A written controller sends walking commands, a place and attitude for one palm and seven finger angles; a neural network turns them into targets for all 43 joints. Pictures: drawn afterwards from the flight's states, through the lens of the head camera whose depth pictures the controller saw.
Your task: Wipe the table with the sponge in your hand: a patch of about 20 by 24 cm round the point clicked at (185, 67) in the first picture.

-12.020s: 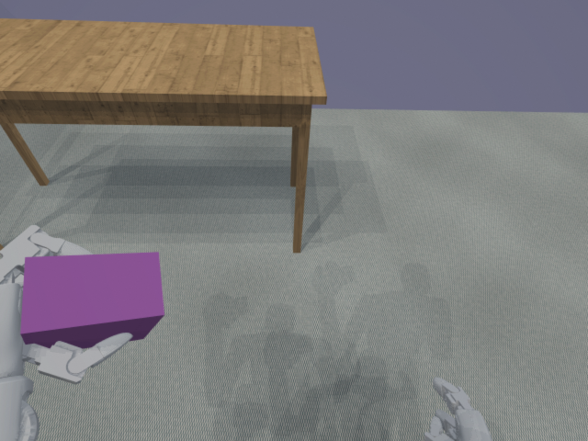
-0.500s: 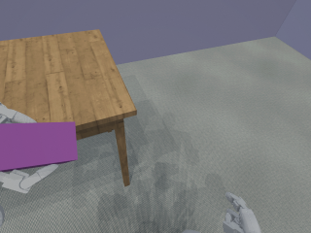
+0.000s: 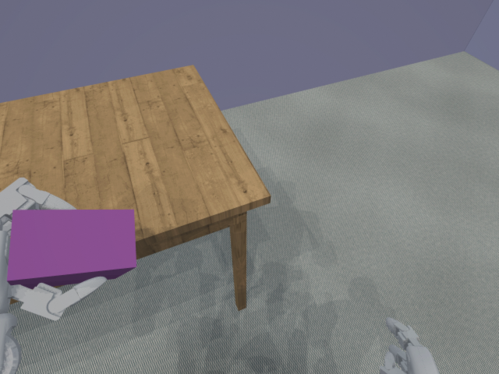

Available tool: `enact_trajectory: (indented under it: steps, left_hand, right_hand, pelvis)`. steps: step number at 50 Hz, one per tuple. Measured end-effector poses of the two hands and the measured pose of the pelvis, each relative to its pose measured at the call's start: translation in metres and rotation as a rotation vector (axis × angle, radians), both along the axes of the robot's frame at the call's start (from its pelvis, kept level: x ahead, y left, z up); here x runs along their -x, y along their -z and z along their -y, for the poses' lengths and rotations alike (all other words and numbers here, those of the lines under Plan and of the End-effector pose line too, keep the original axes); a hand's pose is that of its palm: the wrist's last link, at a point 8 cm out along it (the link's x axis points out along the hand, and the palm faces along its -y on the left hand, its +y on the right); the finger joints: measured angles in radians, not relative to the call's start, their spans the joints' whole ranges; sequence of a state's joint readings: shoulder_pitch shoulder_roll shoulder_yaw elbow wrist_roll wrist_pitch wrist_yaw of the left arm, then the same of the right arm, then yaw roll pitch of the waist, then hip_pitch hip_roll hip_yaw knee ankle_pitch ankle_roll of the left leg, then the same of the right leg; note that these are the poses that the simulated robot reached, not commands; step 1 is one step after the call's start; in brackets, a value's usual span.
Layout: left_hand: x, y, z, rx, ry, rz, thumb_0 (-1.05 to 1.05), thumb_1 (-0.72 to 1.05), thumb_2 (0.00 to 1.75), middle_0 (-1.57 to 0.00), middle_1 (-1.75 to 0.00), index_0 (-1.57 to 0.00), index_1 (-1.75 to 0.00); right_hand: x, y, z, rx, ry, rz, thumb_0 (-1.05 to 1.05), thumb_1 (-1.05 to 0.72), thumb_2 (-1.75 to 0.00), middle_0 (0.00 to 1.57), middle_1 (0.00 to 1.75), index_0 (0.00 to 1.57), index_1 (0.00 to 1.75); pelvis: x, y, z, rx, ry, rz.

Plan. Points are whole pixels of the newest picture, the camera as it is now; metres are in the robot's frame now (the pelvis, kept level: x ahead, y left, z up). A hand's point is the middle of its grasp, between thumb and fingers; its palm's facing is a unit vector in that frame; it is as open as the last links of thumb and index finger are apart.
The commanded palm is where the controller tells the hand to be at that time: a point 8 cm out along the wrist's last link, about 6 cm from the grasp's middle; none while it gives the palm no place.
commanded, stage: shuffle to correct the standing spot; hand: left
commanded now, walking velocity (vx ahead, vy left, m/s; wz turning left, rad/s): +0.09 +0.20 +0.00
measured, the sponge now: (90, 249) +0.23 +0.21 +0.15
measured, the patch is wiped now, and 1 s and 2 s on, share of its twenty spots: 0.00 0.00 0.00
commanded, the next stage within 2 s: come to a stop and stand still in 0.90 s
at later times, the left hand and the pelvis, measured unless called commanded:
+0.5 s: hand out of the picture +0.23 +0.37 +0.16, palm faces +0.42 -0.80 -0.42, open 10.5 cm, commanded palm +0.18 +0.40 +0.18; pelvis +0.02 +0.12 +0.00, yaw +0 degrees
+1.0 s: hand out of the picture +0.25 +0.47 +0.15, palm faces +0.45 -0.82 -0.35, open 10.4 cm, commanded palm +0.20 +0.49 +0.18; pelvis +0.03 +0.21 +0.00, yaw +0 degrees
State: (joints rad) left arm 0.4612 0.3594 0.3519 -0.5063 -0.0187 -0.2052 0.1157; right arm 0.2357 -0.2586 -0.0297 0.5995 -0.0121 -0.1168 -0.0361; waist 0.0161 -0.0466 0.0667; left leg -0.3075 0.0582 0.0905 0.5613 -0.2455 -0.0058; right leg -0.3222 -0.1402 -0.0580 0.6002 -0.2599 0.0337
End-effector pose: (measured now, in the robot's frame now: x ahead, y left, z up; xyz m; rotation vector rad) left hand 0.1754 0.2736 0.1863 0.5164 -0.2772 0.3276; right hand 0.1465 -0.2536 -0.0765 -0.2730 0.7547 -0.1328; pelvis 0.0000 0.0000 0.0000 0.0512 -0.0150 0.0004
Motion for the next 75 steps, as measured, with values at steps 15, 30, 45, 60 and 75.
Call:
enact_trajectory:
  steps: [15,30,45,60,75]
  left_hand:
    - [-0.012,-0.007,-0.061,-0.042,0.001,0.057,-0.01,-0.53,1.0,-0.68,-1.37,-0.71,-1.36]
    - [-0.028,0.007,-0.157,0.009,0.019,0.088,-0.01,-0.53,1.0,-0.68,-1.36,-0.71,-1.35]
    - [-0.015,-0.004,-0.211,-0.01,-0.058,0.028,-0.01,-0.53,1.0,-0.68,-1.36,-0.71,-1.35]
    - [-0.062,-0.003,-0.243,0.049,0.077,0.102,-0.02,-0.53,1.01,-0.68,-1.36,-0.71,-1.35]
    - [-0.045,-0.004,-0.239,-0.058,-0.043,-0.078,-0.01,-0.53,1.01,-0.68,-1.36,-0.71,-1.35]
  right_hand:
    - [-0.026,0.018,-0.104,-0.133,-0.065,0.036,0.01,-0.9,-0.9,0.2,0.3,0.2,0.3]
    - [-0.025,0.004,-0.158,0.01,0.041,0.018,0.02,-0.9,-0.9,0.2,0.29,0.2,0.3]
    - [-0.023,0.019,-0.237,-0.127,-0.014,-0.028,0.01,-0.9,-0.9,0.2,0.3,0.2,0.3]
    - [-0.056,-0.025,-0.27,-0.009,0.003,0.066,0.02,-0.9,-0.9,0.2,0.29,0.2,0.3]
    - [-0.053,-0.003,-0.262,-0.101,-0.065,0.036,0.01,-0.9,-0.9,0.2,0.3,0.2,0.3]
  pelvis:
    - [-0.012,0.011,-0.062,0.052,-0.003,-0.018]
    - [-0.015,0.013,-0.155,0.03,0.007,0.005]
    - [-0.028,0.003,-0.197,0.053,0.005,-0.021]
    - [-0.038,-0.003,-0.238,0.058,0.01,0.015]
    - [-0.034,-0.007,-0.213,0.071,0.008,-0.006]
